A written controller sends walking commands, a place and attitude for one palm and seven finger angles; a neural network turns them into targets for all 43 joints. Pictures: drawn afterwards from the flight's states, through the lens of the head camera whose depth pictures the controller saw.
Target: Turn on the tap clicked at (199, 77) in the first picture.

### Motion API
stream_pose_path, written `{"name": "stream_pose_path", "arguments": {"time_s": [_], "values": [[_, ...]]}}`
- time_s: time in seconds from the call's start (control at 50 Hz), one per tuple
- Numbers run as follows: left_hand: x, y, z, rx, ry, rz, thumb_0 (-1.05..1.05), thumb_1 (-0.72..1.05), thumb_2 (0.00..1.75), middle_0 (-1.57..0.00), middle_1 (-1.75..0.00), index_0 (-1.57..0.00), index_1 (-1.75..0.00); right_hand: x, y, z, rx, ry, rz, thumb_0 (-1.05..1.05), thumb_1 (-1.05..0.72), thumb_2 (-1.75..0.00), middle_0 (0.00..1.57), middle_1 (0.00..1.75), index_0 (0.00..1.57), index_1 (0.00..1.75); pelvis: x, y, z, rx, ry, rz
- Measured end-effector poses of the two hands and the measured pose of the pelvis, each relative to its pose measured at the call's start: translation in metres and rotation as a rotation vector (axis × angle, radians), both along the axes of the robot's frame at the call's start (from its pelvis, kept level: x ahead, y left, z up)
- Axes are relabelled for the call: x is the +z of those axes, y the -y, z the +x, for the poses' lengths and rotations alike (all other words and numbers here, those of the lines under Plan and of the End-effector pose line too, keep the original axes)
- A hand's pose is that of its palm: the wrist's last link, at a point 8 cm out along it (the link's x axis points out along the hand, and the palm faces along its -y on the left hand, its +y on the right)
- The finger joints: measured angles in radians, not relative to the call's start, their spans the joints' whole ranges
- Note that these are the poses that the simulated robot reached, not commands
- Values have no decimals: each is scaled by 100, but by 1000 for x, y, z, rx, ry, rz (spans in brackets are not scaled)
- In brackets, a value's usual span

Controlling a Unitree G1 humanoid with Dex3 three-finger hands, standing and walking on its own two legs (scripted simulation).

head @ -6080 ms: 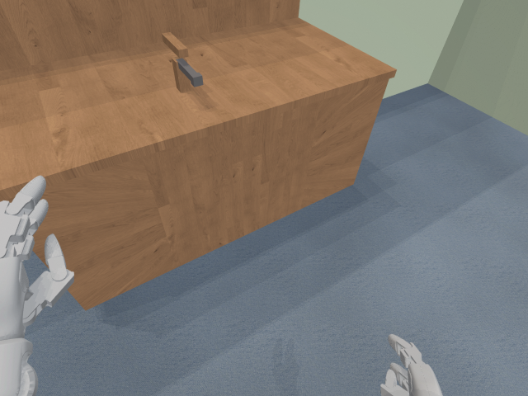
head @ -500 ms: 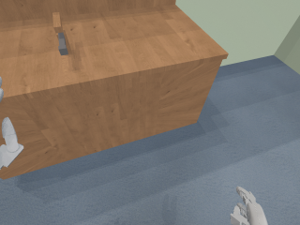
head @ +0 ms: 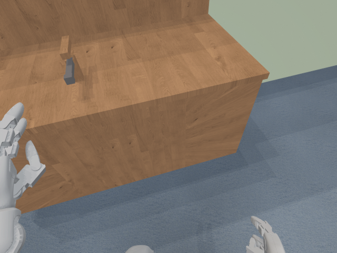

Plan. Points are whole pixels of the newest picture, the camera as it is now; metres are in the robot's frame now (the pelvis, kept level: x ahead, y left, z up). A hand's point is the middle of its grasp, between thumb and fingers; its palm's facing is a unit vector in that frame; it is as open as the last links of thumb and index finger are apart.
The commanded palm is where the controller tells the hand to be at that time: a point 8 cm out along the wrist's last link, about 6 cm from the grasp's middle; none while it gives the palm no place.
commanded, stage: take the last steps up to it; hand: left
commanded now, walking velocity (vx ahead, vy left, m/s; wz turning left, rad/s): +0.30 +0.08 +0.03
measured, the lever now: (69, 79) +0.63 +0.41 +0.05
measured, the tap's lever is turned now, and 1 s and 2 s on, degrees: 0 0 0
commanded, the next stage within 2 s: come to a stop and stand still in 1.04 s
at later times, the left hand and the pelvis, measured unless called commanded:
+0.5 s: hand (47, 119) +0.33 +0.27 +0.18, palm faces +0.43 -0.83 -0.36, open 7.4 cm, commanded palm +0.25 +0.31 +0.19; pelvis +0.10 +0.03 +0.00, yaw +1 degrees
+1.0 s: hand (90, 99) +0.39 +0.21 +0.17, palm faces +0.34 -0.84 -0.43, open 7.4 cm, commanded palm +0.32 +0.26 +0.19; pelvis +0.16 -0.02 +0.01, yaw +0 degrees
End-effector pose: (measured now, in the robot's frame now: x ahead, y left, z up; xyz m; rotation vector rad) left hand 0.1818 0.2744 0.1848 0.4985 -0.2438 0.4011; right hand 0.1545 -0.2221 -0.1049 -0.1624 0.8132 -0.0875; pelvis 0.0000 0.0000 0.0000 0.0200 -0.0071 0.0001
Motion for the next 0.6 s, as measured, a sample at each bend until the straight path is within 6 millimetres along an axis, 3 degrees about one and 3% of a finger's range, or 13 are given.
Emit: {"name": "stream_pose_path", "arguments": {"time_s": [0.06,0.14,0.24,0.36,0.44,0.52,0.6], "values": [[-1,12,15,-37,-27,-13,2,89,90,-21,-30,-21,-30,13,24,10,-33,-3,-47,2,-90,-89,20,30,20,30,7,5,11,2,-7,9],[12,19,30,-94,-23,45,2,88,90,-21,-30,-21,-30,28,46,22,-67,2,-102,1,-91,-89,20,30,20,30,13,8,26,7,-20,15],[31,9,44,-104,24,115,2,88,90,-21,-30,-22,-30,36,48,38,-82,3,-132,1,-91,-89,20,30,19,30,13,2,48,7,-21,9],[16,-25,66,-45,82,64,1,88,90,-21,-30,-21,-30,29,19,67,-79,20,-133,1,-91,-89,20,30,19,30,-1,-19,83,-4,2,-7],[0,-38,91,-33,105,-1,2,89,90,-21,-30,-21,-30,26,-14,89,-58,53,-87,1,-91,-89,20,30,19,30,-5,-27,92,4,24,1],[8,-35,104,-68,117,-5,2,89,90,-21,-30,-21,-30,31,-46,106,-3,79,-17,1,-90,-89,20,30,20,30,1,-27,98,14,15,-17],[28,-23,102,-110,136,44,2,89,90,-21,-30,-21,-30,35,-61,118,33,89,27,1,-90,-89,20,30,20,30,8,-25,108,6,-5,-32]]}}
